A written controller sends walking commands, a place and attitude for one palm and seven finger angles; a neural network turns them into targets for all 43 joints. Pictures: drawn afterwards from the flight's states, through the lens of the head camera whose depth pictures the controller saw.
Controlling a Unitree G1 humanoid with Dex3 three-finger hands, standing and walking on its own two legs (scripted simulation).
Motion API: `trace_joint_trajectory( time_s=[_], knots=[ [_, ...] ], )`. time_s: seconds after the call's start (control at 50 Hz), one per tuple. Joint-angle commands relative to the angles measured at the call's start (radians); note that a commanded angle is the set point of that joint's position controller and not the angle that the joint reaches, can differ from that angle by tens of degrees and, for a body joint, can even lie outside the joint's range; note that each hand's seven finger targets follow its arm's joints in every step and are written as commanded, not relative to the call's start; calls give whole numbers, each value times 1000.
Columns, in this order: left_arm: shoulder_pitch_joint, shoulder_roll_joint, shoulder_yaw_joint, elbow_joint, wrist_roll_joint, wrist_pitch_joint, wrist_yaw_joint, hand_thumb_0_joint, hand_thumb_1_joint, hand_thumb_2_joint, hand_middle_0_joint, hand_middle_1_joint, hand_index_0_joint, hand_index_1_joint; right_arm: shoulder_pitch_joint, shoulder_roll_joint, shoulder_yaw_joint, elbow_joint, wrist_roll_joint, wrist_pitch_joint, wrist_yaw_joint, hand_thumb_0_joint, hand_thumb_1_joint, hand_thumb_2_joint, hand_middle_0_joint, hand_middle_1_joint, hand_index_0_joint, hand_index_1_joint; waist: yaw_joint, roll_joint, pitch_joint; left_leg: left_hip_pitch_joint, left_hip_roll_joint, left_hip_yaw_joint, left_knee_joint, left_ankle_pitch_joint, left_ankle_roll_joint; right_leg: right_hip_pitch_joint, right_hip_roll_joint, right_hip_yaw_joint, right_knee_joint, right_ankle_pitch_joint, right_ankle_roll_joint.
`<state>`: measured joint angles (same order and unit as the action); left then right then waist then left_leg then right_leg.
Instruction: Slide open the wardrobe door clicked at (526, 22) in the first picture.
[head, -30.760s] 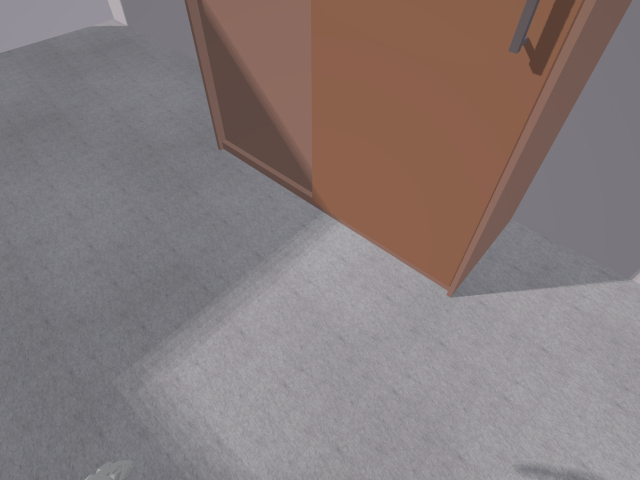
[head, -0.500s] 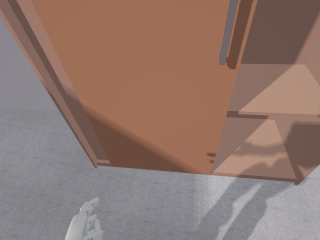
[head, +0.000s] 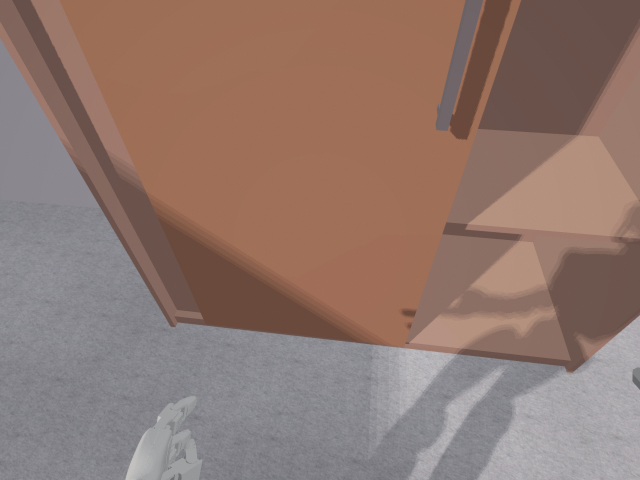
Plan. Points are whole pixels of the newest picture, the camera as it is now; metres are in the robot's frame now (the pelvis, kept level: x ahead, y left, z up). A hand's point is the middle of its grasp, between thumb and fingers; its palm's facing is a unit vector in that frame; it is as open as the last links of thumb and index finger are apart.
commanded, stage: let the arm hang, fingers relaxed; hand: right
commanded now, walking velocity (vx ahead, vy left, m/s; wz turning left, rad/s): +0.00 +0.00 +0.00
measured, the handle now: (458, 48) +0.64 -0.16 +0.25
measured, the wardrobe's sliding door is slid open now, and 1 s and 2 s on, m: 0.54 0.54 0.54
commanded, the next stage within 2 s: look to check the result in 1.08 s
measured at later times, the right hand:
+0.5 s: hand out of the picture -0.06 -0.18 -0.17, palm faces +0.03 +0.98 -0.19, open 7.3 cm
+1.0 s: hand out of the picture +0.09 -0.22 -0.15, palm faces +0.00 +0.96 -0.29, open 7.4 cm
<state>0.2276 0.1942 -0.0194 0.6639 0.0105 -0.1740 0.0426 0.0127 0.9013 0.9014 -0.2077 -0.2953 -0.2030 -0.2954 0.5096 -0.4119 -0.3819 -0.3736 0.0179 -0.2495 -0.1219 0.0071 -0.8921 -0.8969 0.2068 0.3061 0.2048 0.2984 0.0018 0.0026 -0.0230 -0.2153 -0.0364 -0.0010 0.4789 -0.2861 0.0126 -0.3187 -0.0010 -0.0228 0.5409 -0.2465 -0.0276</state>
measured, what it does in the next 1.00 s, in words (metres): stands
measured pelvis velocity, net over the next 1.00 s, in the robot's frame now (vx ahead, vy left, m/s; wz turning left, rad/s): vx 0.00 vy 0.00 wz -0.02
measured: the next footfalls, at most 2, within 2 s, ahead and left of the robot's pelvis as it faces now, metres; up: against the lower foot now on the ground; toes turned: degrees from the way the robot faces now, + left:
none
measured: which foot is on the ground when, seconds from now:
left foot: down 0.00-1.00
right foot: down 0.00-1.00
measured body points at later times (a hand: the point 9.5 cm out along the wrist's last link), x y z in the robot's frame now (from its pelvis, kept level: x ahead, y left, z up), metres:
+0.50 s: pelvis -0.02 +0.01 +0.00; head +0.02 -0.01 +0.45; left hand +0.00 +0.27 -0.14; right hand -0.06 -0.23 -0.16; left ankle -0.03 +0.11 -0.74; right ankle +0.02 -0.10 -0.74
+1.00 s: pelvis +0.00 +0.00 +0.01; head +0.00 +0.00 +0.46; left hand +0.07 +0.27 -0.13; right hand +0.09 -0.27 -0.13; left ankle -0.03 +0.11 -0.74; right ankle +0.02 -0.10 -0.74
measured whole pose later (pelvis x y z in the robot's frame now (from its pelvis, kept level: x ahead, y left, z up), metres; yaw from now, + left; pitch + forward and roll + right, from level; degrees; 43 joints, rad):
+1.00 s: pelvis +0.00 +0.00 +0.01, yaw -1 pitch -1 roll +0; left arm 0.12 0.27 0.01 1.12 0.02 -0.01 0.01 0.00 0.91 0.90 -0.21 -0.29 -0.20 -0.29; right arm 0.10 -0.27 -0.01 1.11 -0.01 -0.02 -0.01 0.00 -0.91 -0.90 0.20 0.30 0.20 0.30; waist 0.02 -0.01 0.02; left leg -0.11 -0.01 0.01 0.36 -0.24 0.01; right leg -0.19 0.03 -0.01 0.37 -0.16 -0.03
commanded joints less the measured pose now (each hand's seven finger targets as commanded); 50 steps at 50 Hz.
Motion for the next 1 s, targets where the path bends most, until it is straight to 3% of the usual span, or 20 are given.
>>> trace_joint_trajectory(
  time_s=[0.0,0.04,0.06,0.12,0.16,0.2,0.24,0.3,0.36,0.5,0.56,0.64,0.84,0.98],
  knots=[
    [-50,274,117,51,-11,54,-39,0,900,900,-200,-300,-200,-300,-119,12,259,548,-49,230,114,0,-900,-900,200,300,200,300,23,-1,-130,-75,131,-23,118,318,33,88,-135,127,35,479,-23],
    [-74,289,97,45,4,89,-34,0,900,900,-200,-300,-200,-300,-173,1,273,656,-50,239,118,0,-900,-900,200,300,200,300,5,79,-77,-60,86,-8,151,132,22,5,-170,215,-32,426,-75],
    [-87,296,91,50,10,99,-33,0,900,900,-200,-300,-200,-300,-194,-17,274,717,-51,240,119,0,-900,-900,200,300,200,300,-3,86,-71,-26,84,-13,149,122,23,-26,-170,240,-58,414,-87],
    [-129,271,76,100,15,127,-34,0,900,900,-200,-300,-200,-300,-255,-37,296,927,-49,241,118,0,-900,-900,200,300,200,300,-9,119,-58,12,128,-69,37,141,38,-28,-103,180,-55,263,-47],
    [-123,223,62,143,17,153,-32,0,900,900,-200,-300,-200,-300,-300,-29,321,1044,-45,244,117,0,-900,-900,200,300,200,300,12,81,-36,-44,183,-146,-66,104,68,26,-45,129,-28,124,-19],
    [-104,198,54,185,19,171,-29,0,900,900,-200,-300,-200,-300,-345,-21,338,1135,-40,246,115,0,-900,-900,200,300,200,300,34,-8,3,-119,195,-166,-127,16,87,99,-35,110,-35,66,-7],
    [-93,194,50,225,18,175,-26,0,900,900,-200,-300,-200,-300,-341,-10,346,1216,-36,244,114,0,-900,-900,200,300,200,300,32,-84,7,-106,156,-142,-137,-25,68,117,-59,137,-89,67,-13],
    [-84,193,49,279,17,170,-15,0,900,900,-200,-300,-200,-300,-289,21,343,1327,-31,240,113,0,-900,-900,200,300,200,300,9,-163,-4,-5,127,-110,-138,6,54,74,-84,160,-155,43,-21],
    [-54,194,50,325,10,166,-9,0,900,900,-200,-300,-200,-300,-265,26,348,1395,-29,232,111,0,-900,-900,200,300,200,300,8,-112,-31,38,138,-107,-166,59,54,101,-86,145,-142,85,-17],
    [-13,201,59,394,8,169,-3,0,900,900,-200,-300,-200,-300,-261,35,353,1476,-28,232,106,0,-900,-900,200,300,200,300,9,-19,35,14,131,-84,-192,17,51,108,-98,152,-180,63,-23],
    [-10,202,59,406,8,167,-5,0,900,900,-200,-300,-200,-300,-269,28,352,1485,-28,229,103,0,-900,-900,200,300,200,300,8,7,25,25,133,-79,-189,40,48,125,-102,148,-186,93,-23],
    [-27,199,59,416,9,167,-9,0,900,900,-200,-300,-200,-300,-288,17,351,1485,-29,231,101,0,-900,-900,200,300,200,300,5,5,54,17,132,-78,-189,32,44,115,-103,151,-206,84,-25],
    [-89,228,57,413,9,152,-16,0,900,900,-200,-300,-200,-300,-364,-26,341,1454,-30,219,100,0,-900,-900,200,300,200,300,2,1,17,73,147,-74,-174,189,33,164,-111,147,-220,244,-19],
    [-125,252,55,410,10,151,-19,0,900,900,-200,-300,-200,-300,-395,-41,340,1443,-30,219,105,0,-900,-900,200,300,200,300,3,-20,18,79,148,-80,-198,157,30,175,-110,147,-240,226,-13]
  ],
)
